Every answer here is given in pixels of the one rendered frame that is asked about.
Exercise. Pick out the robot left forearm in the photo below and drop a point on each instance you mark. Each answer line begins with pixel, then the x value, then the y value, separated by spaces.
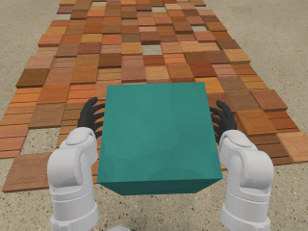
pixel 70 182

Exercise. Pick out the carton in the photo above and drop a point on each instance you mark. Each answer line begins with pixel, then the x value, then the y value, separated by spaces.
pixel 158 139

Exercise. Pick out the robot right forearm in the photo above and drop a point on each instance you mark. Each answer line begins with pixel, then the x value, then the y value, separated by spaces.
pixel 248 186

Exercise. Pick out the robot left hand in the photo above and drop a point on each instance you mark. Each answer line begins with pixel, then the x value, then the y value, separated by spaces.
pixel 87 116

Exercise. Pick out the robot right hand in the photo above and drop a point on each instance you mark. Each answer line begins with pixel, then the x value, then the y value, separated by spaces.
pixel 226 121

